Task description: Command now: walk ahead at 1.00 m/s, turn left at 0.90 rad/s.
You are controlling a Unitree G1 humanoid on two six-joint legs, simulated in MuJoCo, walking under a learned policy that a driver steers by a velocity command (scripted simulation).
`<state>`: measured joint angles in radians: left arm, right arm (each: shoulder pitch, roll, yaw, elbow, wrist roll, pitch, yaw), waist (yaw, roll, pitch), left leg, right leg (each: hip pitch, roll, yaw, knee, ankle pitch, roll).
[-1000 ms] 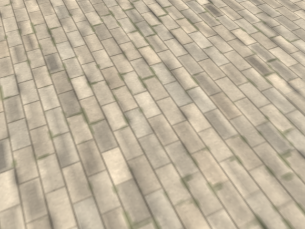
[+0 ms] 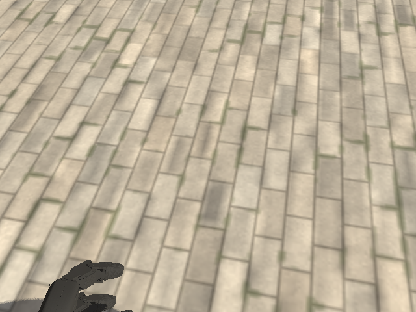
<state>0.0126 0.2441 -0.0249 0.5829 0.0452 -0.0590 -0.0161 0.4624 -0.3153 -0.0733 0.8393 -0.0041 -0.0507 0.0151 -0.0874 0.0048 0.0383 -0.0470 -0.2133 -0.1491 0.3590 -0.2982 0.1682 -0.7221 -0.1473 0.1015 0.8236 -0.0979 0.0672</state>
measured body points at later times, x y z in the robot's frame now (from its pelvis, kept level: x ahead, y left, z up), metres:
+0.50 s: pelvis +0.45 -0.05 +0.00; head +0.48 -0.05 +0.44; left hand +0.28 +0.17 -0.12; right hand +0.76 -0.19 -0.06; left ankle +0.64 +0.09 -0.69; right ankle +0.30 -0.18 -0.73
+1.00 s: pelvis +0.71 -0.02 +0.00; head +0.75 -0.03 +0.45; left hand +0.87 +0.25 -0.10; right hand +0.85 -0.30 -0.11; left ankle +0.68 +0.07 -0.73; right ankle +0.83 -0.14 -0.71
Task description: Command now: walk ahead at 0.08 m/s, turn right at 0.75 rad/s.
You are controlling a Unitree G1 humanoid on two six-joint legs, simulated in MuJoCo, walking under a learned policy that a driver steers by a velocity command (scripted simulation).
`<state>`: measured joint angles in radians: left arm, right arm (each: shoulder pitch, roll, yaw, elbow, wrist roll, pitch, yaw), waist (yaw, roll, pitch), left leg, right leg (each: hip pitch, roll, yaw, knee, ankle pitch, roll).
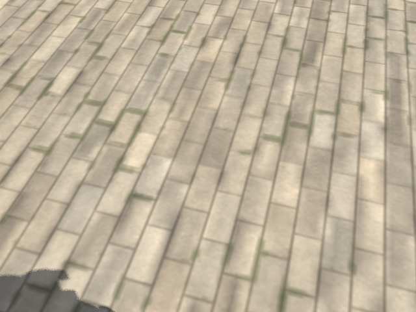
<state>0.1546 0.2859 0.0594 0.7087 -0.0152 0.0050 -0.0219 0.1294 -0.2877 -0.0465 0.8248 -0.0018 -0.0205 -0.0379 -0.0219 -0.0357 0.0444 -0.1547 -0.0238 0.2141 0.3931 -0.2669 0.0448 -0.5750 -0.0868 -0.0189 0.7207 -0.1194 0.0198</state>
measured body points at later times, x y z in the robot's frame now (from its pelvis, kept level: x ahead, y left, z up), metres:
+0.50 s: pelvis +0.08 +0.01 -0.01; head +0.12 +0.01 +0.44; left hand +0.38 +0.20 -0.08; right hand +0.10 -0.31 -0.10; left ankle +0.18 +0.11 -0.74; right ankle +0.10 -0.12 -0.73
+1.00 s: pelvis +0.06 -0.01 -0.01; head +0.07 -0.07 +0.44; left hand +0.40 +0.01 -0.07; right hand -0.10 -0.30 -0.12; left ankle +0.17 +0.12 -0.68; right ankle -0.02 -0.08 -0.74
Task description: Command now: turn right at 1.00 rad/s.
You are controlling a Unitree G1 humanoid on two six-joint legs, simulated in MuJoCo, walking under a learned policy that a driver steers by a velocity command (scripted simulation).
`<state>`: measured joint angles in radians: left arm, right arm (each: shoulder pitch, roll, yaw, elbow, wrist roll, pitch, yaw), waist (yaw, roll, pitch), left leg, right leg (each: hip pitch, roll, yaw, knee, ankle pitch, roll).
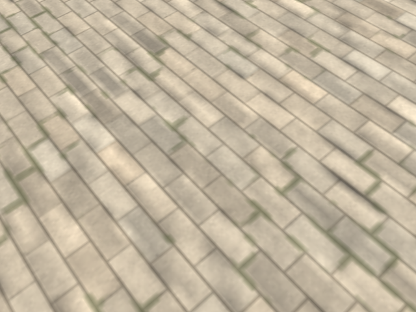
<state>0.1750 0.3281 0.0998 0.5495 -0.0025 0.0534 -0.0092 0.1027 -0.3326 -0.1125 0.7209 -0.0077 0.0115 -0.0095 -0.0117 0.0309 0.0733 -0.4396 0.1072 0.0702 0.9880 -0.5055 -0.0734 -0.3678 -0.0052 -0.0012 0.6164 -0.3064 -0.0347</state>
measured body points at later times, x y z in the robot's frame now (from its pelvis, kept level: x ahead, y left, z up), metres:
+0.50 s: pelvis +0.04 +0.02 +0.00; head +0.06 +0.03 +0.45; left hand +0.26 +0.23 -0.09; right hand +0.13 -0.27 -0.09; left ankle +0.06 +0.13 -0.73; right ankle +0.01 -0.11 -0.73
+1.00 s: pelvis +0.05 +0.02 +0.00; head +0.05 +0.02 +0.45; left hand +0.23 +0.24 -0.11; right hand +0.13 -0.26 -0.10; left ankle +0.06 +0.13 -0.73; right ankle +0.01 -0.11 -0.72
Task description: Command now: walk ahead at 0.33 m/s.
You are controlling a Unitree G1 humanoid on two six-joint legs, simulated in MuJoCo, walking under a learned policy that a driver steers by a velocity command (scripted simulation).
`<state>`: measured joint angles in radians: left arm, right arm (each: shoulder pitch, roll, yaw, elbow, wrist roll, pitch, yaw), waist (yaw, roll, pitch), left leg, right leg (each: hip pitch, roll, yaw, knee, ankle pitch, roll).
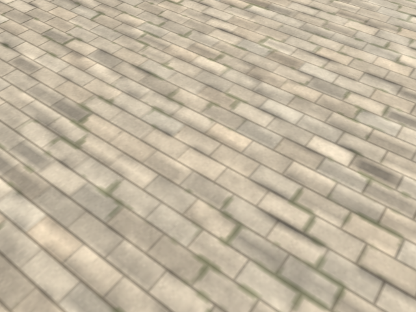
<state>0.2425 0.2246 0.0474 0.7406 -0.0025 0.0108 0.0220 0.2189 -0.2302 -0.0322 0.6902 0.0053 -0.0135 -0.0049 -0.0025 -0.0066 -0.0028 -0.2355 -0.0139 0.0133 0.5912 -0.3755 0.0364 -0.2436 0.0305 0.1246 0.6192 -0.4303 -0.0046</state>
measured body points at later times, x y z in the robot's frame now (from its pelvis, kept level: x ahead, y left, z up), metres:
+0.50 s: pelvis +0.20 -0.06 +0.01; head +0.21 -0.07 +0.46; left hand +0.16 +0.20 -0.11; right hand +0.40 -0.30 -0.08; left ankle +0.32 +0.08 -0.66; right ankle +0.09 -0.16 -0.73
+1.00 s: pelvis +0.63 +0.00 +0.01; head +0.65 +0.00 +0.46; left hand +0.84 +0.23 -0.08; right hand +0.55 -0.26 -0.12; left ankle +0.51 +0.06 -0.73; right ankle +0.83 -0.15 -0.66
